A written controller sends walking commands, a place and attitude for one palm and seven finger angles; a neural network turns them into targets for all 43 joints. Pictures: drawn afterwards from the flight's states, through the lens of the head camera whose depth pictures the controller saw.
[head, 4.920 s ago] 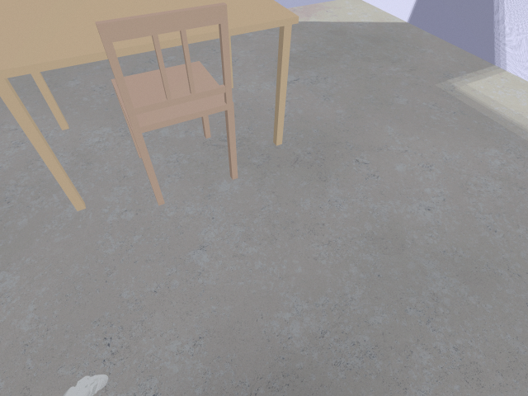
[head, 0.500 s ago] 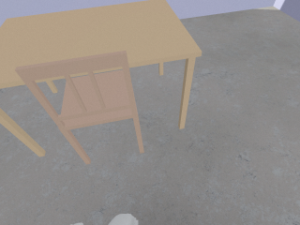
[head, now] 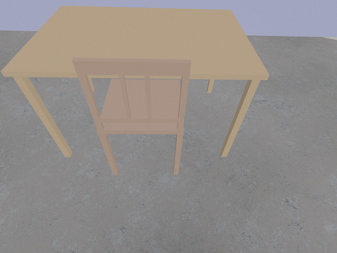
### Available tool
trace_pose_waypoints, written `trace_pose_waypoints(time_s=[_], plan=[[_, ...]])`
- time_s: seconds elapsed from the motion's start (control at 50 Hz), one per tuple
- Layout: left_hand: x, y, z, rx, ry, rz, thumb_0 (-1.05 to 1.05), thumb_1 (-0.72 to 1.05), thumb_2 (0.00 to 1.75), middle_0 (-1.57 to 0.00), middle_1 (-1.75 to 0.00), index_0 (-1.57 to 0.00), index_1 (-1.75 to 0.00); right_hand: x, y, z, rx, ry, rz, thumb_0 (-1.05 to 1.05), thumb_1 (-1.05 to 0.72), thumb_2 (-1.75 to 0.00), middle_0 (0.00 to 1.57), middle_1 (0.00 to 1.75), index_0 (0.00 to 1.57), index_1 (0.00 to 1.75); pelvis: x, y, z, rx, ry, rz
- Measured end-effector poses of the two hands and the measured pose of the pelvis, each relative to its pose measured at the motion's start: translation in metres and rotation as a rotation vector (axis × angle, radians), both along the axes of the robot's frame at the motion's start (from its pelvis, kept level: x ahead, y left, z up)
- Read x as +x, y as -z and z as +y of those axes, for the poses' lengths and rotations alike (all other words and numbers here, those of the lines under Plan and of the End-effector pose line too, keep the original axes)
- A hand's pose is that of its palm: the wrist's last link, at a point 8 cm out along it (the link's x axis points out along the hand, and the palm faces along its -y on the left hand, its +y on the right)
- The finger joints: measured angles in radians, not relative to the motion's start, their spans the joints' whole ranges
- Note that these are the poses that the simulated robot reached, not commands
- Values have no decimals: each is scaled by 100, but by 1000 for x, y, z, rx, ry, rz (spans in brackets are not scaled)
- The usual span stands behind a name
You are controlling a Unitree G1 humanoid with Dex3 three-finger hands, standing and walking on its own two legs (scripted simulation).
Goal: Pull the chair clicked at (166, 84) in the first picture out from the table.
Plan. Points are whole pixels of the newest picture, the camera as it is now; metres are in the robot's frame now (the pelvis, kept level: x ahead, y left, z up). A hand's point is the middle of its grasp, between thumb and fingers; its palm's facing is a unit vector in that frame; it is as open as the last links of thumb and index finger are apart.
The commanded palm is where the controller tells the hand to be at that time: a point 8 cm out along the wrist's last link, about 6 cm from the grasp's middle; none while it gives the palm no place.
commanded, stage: take the last steps up to it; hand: left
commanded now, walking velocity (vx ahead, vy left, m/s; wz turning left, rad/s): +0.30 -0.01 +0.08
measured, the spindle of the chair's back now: (125, 97) +0.71 +0.23 -0.10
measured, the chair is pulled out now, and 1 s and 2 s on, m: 0.00 0.00 0.00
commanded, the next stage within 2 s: come to a stop and stand still in 0.72 s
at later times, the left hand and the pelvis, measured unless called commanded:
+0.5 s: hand out of the picture +0.03 +0.12 -0.17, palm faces +0.16 -0.98 -0.14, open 7.3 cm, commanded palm none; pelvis +0.13 -0.01 +0.00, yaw +3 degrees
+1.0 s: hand (115, 182) +0.36 +0.20 -0.17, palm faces +0.07 -0.98 -0.20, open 7.3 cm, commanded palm none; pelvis +0.28 +0.02 -0.01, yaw +2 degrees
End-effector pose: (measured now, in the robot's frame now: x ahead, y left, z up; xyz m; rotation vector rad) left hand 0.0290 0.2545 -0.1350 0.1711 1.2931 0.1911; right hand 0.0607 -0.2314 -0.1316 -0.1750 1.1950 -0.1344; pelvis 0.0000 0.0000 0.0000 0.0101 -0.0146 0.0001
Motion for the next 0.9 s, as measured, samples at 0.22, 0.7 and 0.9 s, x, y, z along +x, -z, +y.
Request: trace_pose_waypoints(time_s=[0.22, 0.7, 0.9], plan=[[23, -7, -52, -2, -40, -79, 0, 91, 90, -20, -30, -20, -30, -36, 27, -29, 61, 41, 216, 1, -91, -89, 20, 30, 20, 30, 38, 3, -29, 16, -33, -16], [91, 28, -21, -115, -134, 259, 0, 91, 90, -20, -30, -20, -30, 227, 10, 46, 5, -26, -40, 0, -92, -89, 20, 30, 20, 30, 202, 13, 30, -7, -25, 10], [272, 8, 12, -44, -38, -70, 0, 92, 90, -20, -30, -20, -30, 236, 3, 40, -15, 6, 60, -1, -93, -89, 20, 30, 20, 30, 256, 0, 35, 4, -32, 12]])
